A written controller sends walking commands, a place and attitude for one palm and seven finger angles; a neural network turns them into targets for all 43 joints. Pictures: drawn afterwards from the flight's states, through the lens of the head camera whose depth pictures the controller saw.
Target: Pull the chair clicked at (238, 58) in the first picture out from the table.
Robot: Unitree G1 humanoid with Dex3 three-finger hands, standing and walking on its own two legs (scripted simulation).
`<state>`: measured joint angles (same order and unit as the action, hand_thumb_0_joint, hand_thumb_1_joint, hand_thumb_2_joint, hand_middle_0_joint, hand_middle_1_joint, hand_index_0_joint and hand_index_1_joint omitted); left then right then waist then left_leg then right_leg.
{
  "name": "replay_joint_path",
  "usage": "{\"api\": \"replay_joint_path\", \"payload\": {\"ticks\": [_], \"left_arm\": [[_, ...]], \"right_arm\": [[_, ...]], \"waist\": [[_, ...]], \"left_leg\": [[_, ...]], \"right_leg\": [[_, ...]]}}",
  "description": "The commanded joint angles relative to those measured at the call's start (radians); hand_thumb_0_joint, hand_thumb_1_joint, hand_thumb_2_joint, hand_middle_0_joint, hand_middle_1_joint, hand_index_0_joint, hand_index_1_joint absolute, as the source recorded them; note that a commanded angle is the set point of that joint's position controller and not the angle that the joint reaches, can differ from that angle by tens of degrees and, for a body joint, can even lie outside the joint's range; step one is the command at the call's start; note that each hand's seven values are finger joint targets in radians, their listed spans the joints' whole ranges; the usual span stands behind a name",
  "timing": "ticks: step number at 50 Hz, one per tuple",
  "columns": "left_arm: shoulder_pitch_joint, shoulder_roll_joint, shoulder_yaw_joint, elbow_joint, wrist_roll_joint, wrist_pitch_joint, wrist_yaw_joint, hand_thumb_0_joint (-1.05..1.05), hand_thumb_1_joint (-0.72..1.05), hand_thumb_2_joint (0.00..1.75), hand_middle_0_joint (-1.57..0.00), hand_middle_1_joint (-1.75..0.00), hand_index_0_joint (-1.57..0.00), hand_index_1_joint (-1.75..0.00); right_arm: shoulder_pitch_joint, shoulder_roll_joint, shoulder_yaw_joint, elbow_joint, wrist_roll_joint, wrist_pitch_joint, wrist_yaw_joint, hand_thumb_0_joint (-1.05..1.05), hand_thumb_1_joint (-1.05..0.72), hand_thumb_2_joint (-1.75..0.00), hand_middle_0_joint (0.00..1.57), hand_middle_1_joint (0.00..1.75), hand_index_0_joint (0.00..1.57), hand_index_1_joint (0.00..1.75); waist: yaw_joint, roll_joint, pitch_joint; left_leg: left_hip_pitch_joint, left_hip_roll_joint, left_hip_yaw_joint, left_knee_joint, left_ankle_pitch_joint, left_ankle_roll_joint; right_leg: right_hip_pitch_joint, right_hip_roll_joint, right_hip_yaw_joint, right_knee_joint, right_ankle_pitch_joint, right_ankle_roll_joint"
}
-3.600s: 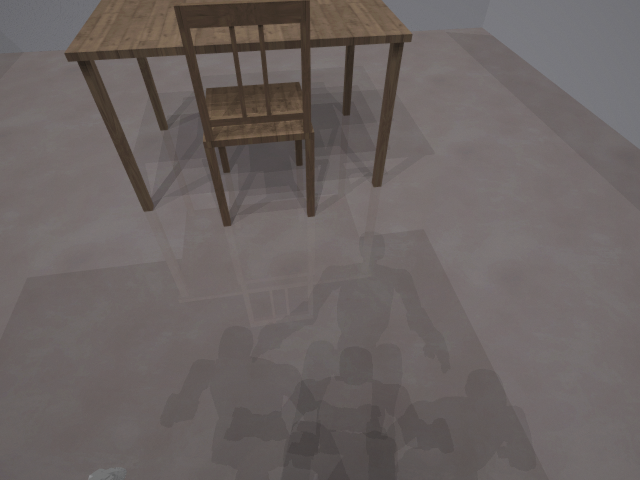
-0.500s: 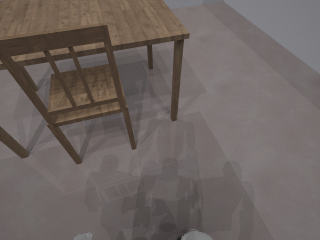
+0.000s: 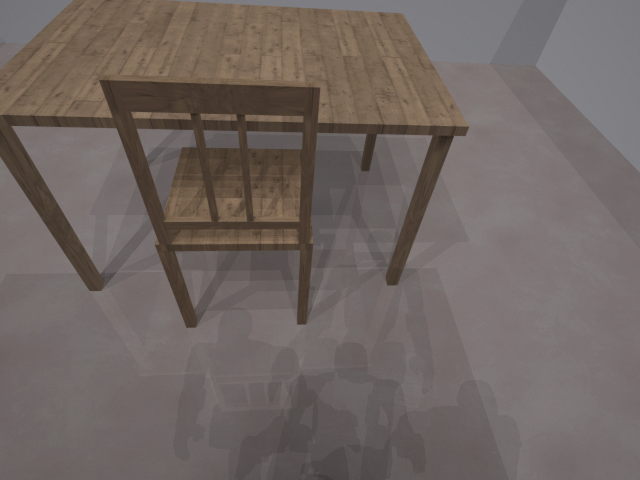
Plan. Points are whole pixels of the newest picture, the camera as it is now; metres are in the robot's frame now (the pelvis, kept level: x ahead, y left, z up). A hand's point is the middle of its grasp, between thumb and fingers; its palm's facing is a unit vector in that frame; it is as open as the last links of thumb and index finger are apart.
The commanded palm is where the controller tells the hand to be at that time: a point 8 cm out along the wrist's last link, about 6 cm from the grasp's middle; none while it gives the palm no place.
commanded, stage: take the last steps up to it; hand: left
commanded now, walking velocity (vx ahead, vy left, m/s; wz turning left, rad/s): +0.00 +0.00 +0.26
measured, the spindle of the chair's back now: (206, 171) +0.73 +0.30 -0.09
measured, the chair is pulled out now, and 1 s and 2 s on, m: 0.00 0.00 0.00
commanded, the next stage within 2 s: come to a stop and stand still in 1.06 s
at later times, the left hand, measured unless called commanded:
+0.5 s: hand out of the picture -0.04 +0.13 -0.15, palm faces +0.21 -0.96 -0.19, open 7.4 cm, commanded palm none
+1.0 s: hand (171, 401) +0.25 +0.24 -0.15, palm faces +0.14 -0.96 -0.23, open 7.4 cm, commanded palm none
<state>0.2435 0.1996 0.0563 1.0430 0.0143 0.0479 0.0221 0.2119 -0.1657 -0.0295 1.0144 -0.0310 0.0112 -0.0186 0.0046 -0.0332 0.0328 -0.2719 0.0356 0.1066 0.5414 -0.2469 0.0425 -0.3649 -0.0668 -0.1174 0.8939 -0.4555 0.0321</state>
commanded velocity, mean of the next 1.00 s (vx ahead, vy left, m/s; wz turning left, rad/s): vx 0.26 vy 0.02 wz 0.05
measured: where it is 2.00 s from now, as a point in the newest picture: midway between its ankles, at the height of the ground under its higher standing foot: (288, 471)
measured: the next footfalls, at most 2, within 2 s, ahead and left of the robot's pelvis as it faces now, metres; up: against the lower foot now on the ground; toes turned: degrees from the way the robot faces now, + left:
right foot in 0.24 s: +0.04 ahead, -0.14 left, +0.00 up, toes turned -2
left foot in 0.66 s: +0.17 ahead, +0.15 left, +0.00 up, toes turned +15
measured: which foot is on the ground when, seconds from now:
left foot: down 0.00-0.24, up 0.26-0.64, down 0.66-1.00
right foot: up 0.00-0.22, down 0.24-0.66, up 0.68-1.00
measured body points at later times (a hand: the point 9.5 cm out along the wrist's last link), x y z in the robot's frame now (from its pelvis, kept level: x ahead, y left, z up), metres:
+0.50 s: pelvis +0.05 -0.02 +0.01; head +0.06 -0.04 +0.46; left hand -0.05 +0.18 -0.13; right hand +0.12 -0.25 -0.15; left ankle +0.08 +0.14 -0.68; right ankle +0.00 -0.14 -0.74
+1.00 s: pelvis +0.19 +0.04 +0.00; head +0.20 +0.03 +0.45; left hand +0.24 +0.29 -0.14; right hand +0.21 -0.18 -0.16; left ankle +0.13 +0.14 -0.74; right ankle +0.27 -0.06 -0.71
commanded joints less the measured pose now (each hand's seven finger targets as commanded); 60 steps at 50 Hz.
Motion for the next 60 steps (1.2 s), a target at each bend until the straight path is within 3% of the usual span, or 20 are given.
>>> {"api": "replay_joint_path", "payload": {"ticks": [1, 6, 10, 12, 13, 18, 27, 31, 32, 33, 35, 37, 42, 48, 51, 52, 53, 54, 57, 60], "left_arm": [[0.023, 0.041, 0.007, -0.049, -0.002, -0.028, -0.004, 0.0, 0.9, 0.9, -0.2, -0.3, -0.2, -0.3], [0.021, 0.02, -0.007, -0.045, 0.005, -0.036, -0.007, 0.0, 0.9, 0.9, -0.2, -0.3, -0.2, -0.3], [0.184, 0.039, -0.006, 0.005, 0.012, -0.063, -0.014, 0.0, 0.9, 0.9, -0.2, -0.3, -0.2, -0.3], [0.277, 0.189, 0.024, 0.006, 0.022, -0.07, -0.001, 0.0, 0.9, 0.9, -0.2, -0.3, -0.2, -0.3], [0.281, 0.185, 0.026, 0.001, 0.012, -0.082, 0.006, 0.0, 0.9, 0.9, -0.2, -0.3, -0.2, -0.3], [0.174, 0.077, 0.0, -0.013, 0.012, -0.121, 0.003, 0.0, 0.9, 0.9, -0.2, -0.3, -0.2, -0.3], [0.29, 0.092, 0.004, 0.065, 0.017, -0.122, 0.003, 0.0, 0.9, 0.9, -0.2, -0.3, -0.2, -0.3], [0.246, 0.087, 0.011, 0.071, 0.009, -0.106, 0.002, 0.0, 0.9, 0.9, -0.2, -0.3, -0.2, -0.3], [0.248, 0.055, 0.005, 0.064, 0.005, -0.106, -0.003, 0.0, 0.9, 0.9, -0.2, -0.3, -0.2, -0.3], [0.256, -0.005, -0.002, 0.036, -0.003, -0.105, -0.01, 0.0, 0.9, 0.9, -0.2, -0.3, -0.2, -0.3], [0.119, 0.005, -0.004, -0.017, 0.001, -0.102, -0.007, 0.0, 0.9, 0.9, -0.2, -0.3, -0.2, -0.3], [0.072, 0.007, 0.008, -0.006, 0.005, -0.097, -0.021, 0.0, 0.9, 0.9, -0.2, -0.3, -0.2, -0.3], [0.139, -0.028, 0.005, 0.01, 0.01, -0.062, -0.028, 0.0, 0.9, 0.9, -0.2, -0.3, -0.2, -0.3], [0.012, 0.0, 0.004, -0.059, 0.01, -0.062, -0.031, 0.0, 0.9, 0.9, -0.2, -0.3, -0.2, -0.3], [0.098, 0.034, 0.014, -0.035, 0.015, -0.076, -0.027, 0.0, 0.9, 0.9, -0.2, -0.3, -0.2, -0.3], [0.175, 0.085, 0.022, -0.013, 0.019, -0.088, -0.022, 0.0, 0.9, 0.9, -0.2, -0.3, -0.2, -0.3], [0.228, 0.171, 0.036, -0.002, 0.015, -0.097, -0.016, 0.0, 0.9, 0.9, -0.2, -0.3, -0.2, -0.3], [0.264, 0.207, 0.039, -0.004, 0.0, -0.099, -0.014, 0.0, 0.9, 0.9, -0.2, -0.3, -0.2, -0.3], [0.077, 0.111, 0.021, -0.049, 0.0, -0.099, 0.001, 0.0, 0.9, 0.9, -0.2, -0.3, -0.2, -0.3], [-0.005, 0.059, -0.001, -0.055, 0.005, -0.106, 0.008, 0.0, 0.9, 0.9, -0.2, -0.3, -0.2, -0.3]], "right_arm": [[0.019, -0.168, -0.031, -0.048, 0.013, -0.021, -0.017, 0.0, -0.9, -0.9, 0.2, 0.3, 0.2, 0.3], [0.056, -0.175, -0.04, -0.022, 0.006, -0.014, -0.007, 0.0, -0.9, -0.9, 0.2, 0.3, 0.2, 0.3], [0.003, -0.152, -0.044, -0.026, 0.018, -0.009, 0.006, 0.0, -0.9, -0.9, 0.2, 0.3, 0.2, 0.3], [-0.069, -0.073, -0.029, -0.095, 0.018, -0.011, 0.026, 0.0, -0.9, -0.9, 0.2, 0.3, 0.2, 0.3], [-0.12, -0.123, -0.043, -0.105, 0.005, -0.007, 0.034, 0.0, -0.9, -0.9, 0.2, 0.3, 0.2, 0.3], [-0.006, -0.076, -0.044, -0.036, 0.004, -0.011, 0.053, 0.0, -0.9, -0.9, 0.2, 0.3, 0.2, 0.3], [-0.133, -0.035, -0.023, -0.072, 0.011, -0.032, 0.06, 0.0, -0.9, -0.9, 0.2, 0.3, 0.2, 0.3], [0.037, -0.067, -0.027, -0.016, 0.005, -0.054, 0.042, 0.0, -0.9, -0.9, 0.2, 0.3, 0.2, 0.3], [0.179, -0.136, -0.044, 0.024, -0.001, -0.063, 0.028, 0.0, -0.9, -0.9, 0.2, 0.3, 0.2, 0.3], [0.296, -0.249, -0.072, 0.047, -0.007, -0.066, 0.013, 0.0, -0.9, -0.9, 0.2, 0.3, 0.2, 0.3], [0.297, -0.239, -0.066, 0.06, 0.009, -0.06, -0.006, 0.0, -0.9, -0.9, 0.2, 0.3, 0.2, 0.3], [0.155, -0.123, -0.037, 0.026, 0.008, -0.07, -0.005, 0.0, -0.9, -0.9, 0.2, 0.3, 0.2, 0.3], [0.082, -0.095, -0.025, 0.006, 0.012, -0.09, -0.007, 0.0, -0.9, -0.9, 0.2, 0.3, 0.2, 0.3], [0.09, -0.137, -0.04, 0.021, 0.003, -0.069, 0.002, 0.0, -0.9, -0.9, 0.2, 0.3, 0.2, 0.3], [0.082, -0.121, -0.031, 0.032, 0.005, -0.061, 0.005, 0.0, -0.9, -0.9, 0.2, 0.3, 0.2, 0.3], [0.093, -0.091, -0.027, 0.035, 0.011, -0.063, 0.007, 0.0, -0.9, -0.9, 0.2, 0.3, 0.2, 0.3], [0.141, -0.044, -0.018, 0.018, 0.017, -0.065, 0.013, 0.0, -0.9, -0.9, 0.2, 0.3, 0.2, 0.3], [0.117, -0.069, -0.016, 0.001, 0.017, -0.057, 0.01, 0.0, -0.9, -0.9, 0.2, 0.3, 0.2, 0.3], [0.072, -0.071, -0.024, 0.017, 0.011, -0.047, 0.013, 0.0, -0.9, -0.9, 0.2, 0.3, 0.2, 0.3], [0.151, -0.014, -0.007, 0.056, 0.016, -0.025, 0.005, 0.0, -0.9, -0.9, 0.2, 0.3, 0.2, 0.3]], "waist": [[-0.005, 0.144, -0.069], [-0.036, 0.168, -0.057], [0.036, 0.083, -0.005], [0.096, -0.267, 0.095], [0.096, -0.2, 0.132], [-0.001, -0.101, 0.126], [0.058, -0.13, 0.096], [-0.025, -0.082, 0.037], [-0.082, 0.05, -0.063], [-0.107, 0.289, -0.157], [-0.113, 0.227, -0.092], [-0.057, 0.156, 0.045], [0.028, 0.149, 0.037], [0.013, 0.127, 0.077], [0.061, 0.043, 0.068], [0.092, -0.07, 0.023], [0.08, -0.274, -0.025], [0.098, -0.269, -0.079], [0.029, -0.061, -0.008], [-0.04, -0.035, -0.015]], "left_leg": [[0.176, 0.228, -0.22, -0.243, 0.435, 0.122], [0.16, 0.221, -0.276, -0.275, 0.095, 0.142], [-0.087, 0.11, -0.23, -0.174, -0.275, 0.064], [-0.408, -0.055, -0.038, 0.266, -0.31, -0.024], [-0.412, -0.009, -0.124, 0.402, -0.246, -0.015], [-0.358, 0.045, -0.093, 0.49, 0.025, -0.039], [-0.237, 0.033, -0.002, 0.153, -0.009, -0.03], [0.123, -0.024, 0.059, -0.066, 0.034, -0.006], [0.343, 0.064, -0.036, -0.103, 0.056, 0.022], [0.502, 0.322, -0.386, -0.177, 0.12, 0.113], [0.391, 0.401, -0.457, -0.277, 0.088, 0.19], [0.183, 0.315, -0.289, -0.317, 0.091, 0.152], [0.092, 0.239, -0.105, -0.361, 0.25, 0.145], [0.061, 0.248, -0.107, -0.32, 0.117, 0.144], [-0.037, 0.175, -0.058, -0.152, 0.022, 0.077], [-0.096, 0.094, 0.007, 0.044, -0.034, 0.035], [-0.253, -0.024, 0.075, 0.293, -0.248, -0.014], [-0.268, -0.027, -0.012, 0.495, -0.388, -0.015], [-0.277, 0.052, -0.108, 0.623, -0.172, -0.02], [-0.117, 0.052, -0.082, 0.423, -0.124, -0.061]], "right_leg": [[-0.097, -0.022, 0.073, 0.051, 0.022, 0.022], [-0.017, 0.006, 0.042, -0.142, -0.037, 0.011], [0.278, 0.019, 0.029, -0.502, 0.131, -0.007], [0.32, -0.358, 0.532, -0.814, -0.293, -0.163], [0.204, -0.387, 0.594, -0.862, -0.357, -0.191], [0.206, -0.238, 0.21, -0.774, 0.1, -0.133], [0.297, -0.246, 0.108, -0.691, 0.39, -0.155], [0.179, -0.173, 0.035, -0.469, 0.455, -0.114], [0.083, -0.124, -0.013, -0.242, 0.423, -0.084], [-0.133, -0.002, -0.078, 0.04, 0.028, -0.038], [-0.279, -0.017, 0.064, 0.34, -0.11, -0.062], [-0.257, -0.075, 0.099, 0.319, 0.053, -0.057], [-0.134, -0.07, 0.066, 0.096, 0.158, -0.027], [-0.018, -0.032, 0.032, -0.183, 0.184, -0.037], [0.206, 0.017, 0.0, -0.345, 0.27, -0.046], [0.318, -0.054, 0.115, -0.429, 0.284, -0.073], [0.421, -0.272, 0.439, -0.565, 0.327, -0.176], [0.406, -0.36, 0.573, -0.666, 0.354, -0.262], [0.242, -0.276, 0.382, -0.675, 0.342, -0.257], [0.126, -0.208, 0.165, -0.643, 0.695, -0.217]]}}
